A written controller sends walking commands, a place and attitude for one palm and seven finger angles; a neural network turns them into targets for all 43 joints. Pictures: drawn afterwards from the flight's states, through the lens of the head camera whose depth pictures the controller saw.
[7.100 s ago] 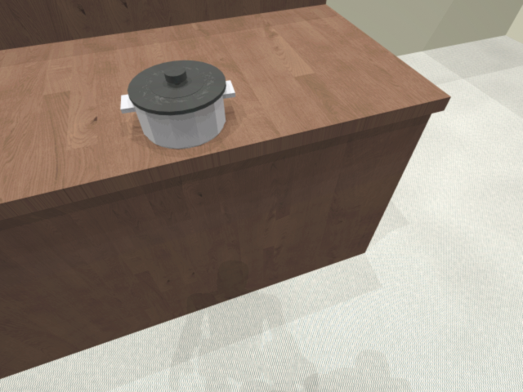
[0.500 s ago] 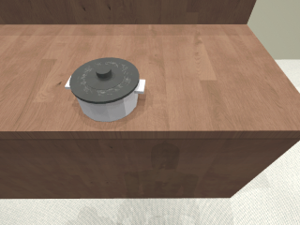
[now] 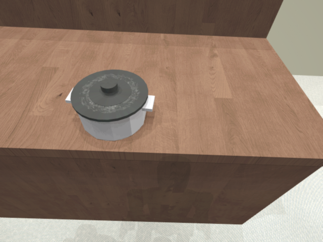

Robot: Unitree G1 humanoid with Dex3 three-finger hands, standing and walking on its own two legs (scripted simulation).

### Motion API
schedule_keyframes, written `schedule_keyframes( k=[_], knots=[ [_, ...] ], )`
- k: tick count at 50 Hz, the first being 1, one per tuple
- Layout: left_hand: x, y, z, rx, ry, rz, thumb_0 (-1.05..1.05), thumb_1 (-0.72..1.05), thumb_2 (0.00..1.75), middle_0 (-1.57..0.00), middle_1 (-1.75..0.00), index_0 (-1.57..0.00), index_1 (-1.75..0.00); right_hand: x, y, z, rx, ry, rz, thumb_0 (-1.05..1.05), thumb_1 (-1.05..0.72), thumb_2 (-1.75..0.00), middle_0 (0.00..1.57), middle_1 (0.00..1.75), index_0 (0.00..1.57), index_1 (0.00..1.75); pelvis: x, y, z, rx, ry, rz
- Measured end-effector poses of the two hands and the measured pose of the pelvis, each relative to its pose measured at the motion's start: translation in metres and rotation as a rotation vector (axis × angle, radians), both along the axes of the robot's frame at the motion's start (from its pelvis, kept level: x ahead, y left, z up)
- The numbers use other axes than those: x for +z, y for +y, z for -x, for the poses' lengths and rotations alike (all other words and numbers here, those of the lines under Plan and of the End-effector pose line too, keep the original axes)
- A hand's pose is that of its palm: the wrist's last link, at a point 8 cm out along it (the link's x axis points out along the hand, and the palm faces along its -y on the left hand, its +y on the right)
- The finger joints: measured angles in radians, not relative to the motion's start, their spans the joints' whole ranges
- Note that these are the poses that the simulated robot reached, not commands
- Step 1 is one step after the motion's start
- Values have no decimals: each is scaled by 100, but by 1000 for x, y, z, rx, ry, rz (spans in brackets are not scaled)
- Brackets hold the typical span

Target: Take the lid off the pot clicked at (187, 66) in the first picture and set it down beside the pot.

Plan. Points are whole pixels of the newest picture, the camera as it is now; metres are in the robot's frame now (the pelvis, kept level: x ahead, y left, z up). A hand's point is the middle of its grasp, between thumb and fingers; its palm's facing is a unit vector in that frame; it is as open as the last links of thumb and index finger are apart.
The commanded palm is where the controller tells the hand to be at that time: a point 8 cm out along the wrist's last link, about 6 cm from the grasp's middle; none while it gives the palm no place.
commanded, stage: look again from close up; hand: left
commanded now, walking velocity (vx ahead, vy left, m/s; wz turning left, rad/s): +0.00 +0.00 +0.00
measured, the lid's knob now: (109, 85) +0.44 +0.17 +0.16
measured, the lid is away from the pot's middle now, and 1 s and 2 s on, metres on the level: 0.00 0.00 0.00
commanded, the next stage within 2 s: lift the closed hand beside the body in 0.44 s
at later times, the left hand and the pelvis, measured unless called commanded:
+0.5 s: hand out of the picture +0.00 +0.18 -0.17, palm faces +0.03 -0.98 -0.21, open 7.4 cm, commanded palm none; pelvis +0.00 +0.00 +0.00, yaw +0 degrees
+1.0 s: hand out of the picture +0.09 +0.21 +0.01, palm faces +0.25 -0.93 -0.28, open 3.9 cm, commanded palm +0.05 +0.26 +0.05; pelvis -0.04 +0.00 +0.01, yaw +3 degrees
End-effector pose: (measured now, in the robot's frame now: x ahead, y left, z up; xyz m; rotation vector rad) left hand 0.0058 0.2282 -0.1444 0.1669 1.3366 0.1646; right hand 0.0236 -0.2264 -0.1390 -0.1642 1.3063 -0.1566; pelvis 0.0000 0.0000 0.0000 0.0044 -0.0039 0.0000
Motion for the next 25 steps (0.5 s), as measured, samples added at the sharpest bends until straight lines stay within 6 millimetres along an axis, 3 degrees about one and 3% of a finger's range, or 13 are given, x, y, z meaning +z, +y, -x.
schedule_keyframes(
  k=[12,25],
  knots=[
    [2,-2,6,12,26,4,0,91,90,-20,-30,-20,-30,4,-1,-25,24,-36,-2,0,-91,-90,20,30,20,29,3,-3,-3,-2,-3,-2],
    [3,-1,12,14,43,4,0,91,90,-20,-30,-20,-30,4,-1,-10,13,6,1,0,-92,-90,20,30,20,29,4,-2,-2,-3,-7,-2]
  ],
)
